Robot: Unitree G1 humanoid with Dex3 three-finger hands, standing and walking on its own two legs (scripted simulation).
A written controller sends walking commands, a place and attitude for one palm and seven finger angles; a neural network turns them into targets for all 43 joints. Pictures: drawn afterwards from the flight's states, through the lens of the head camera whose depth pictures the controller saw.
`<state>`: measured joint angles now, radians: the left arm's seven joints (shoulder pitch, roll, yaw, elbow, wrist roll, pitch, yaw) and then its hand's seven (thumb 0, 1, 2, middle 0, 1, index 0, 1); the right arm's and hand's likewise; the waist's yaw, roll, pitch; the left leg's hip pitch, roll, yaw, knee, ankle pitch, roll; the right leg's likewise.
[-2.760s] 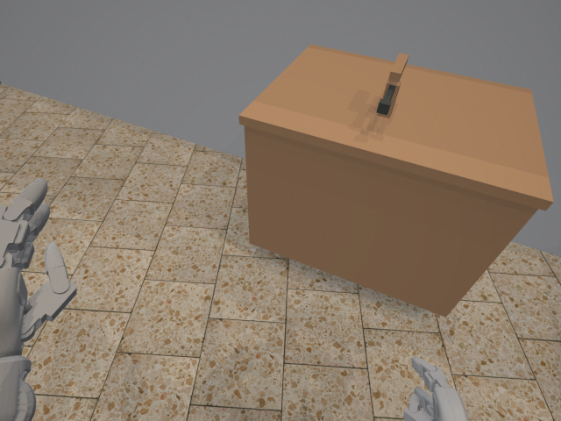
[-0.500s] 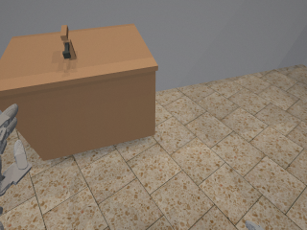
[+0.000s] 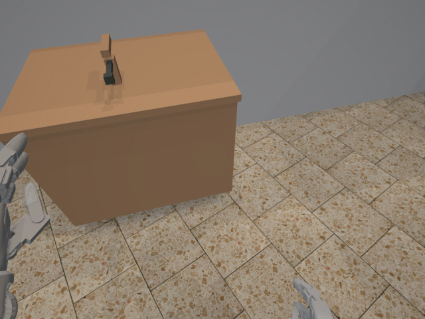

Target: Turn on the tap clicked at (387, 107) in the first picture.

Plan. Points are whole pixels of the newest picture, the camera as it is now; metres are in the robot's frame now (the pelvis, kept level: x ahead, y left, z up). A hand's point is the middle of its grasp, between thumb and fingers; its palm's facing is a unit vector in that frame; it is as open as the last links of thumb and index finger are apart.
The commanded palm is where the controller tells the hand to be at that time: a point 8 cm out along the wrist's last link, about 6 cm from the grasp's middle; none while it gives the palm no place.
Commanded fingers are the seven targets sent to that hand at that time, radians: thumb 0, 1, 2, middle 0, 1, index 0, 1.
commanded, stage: take the last steps up to it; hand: left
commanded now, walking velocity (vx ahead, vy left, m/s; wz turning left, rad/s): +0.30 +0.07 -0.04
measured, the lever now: (109, 78) +0.79 +0.40 +0.04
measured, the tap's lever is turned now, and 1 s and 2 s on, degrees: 0 0 0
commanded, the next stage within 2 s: come to a stop and stand still in 1.48 s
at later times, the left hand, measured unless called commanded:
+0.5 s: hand (68, 137) +0.36 +0.28 +0.18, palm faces +0.41 -0.83 -0.39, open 7.4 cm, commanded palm +0.30 +0.31 +0.18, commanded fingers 0.00 0.90 0.90 -0.20 -0.30 -0.20 -0.30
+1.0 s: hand (111, 109) +0.46 +0.24 +0.16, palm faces +0.36 -0.82 -0.44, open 7.4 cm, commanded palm +0.40 +0.29 +0.18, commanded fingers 0.00 0.90 0.90 -0.20 -0.30 -0.20 -0.30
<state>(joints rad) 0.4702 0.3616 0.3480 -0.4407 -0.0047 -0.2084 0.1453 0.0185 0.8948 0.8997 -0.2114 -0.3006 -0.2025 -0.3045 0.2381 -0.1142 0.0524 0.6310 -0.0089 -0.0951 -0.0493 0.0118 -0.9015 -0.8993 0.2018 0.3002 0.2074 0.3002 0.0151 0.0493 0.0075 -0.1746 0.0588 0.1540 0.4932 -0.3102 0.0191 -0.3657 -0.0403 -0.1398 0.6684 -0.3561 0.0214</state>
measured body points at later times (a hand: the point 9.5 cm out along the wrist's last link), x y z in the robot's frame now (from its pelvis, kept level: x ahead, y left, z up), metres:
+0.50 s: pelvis +0.13 +0.04 -0.01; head +0.13 +0.05 +0.44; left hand +0.33 +0.32 +0.20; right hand +0.28 -0.21 -0.09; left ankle +0.17 +0.15 -0.74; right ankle +0.06 -0.07 -0.68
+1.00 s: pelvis +0.23 +0.01 +0.00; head +0.26 +0.00 +0.45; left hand +0.43 +0.28 +0.19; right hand +0.38 -0.25 -0.09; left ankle +0.29 +0.16 -0.69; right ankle +0.22 -0.06 -0.74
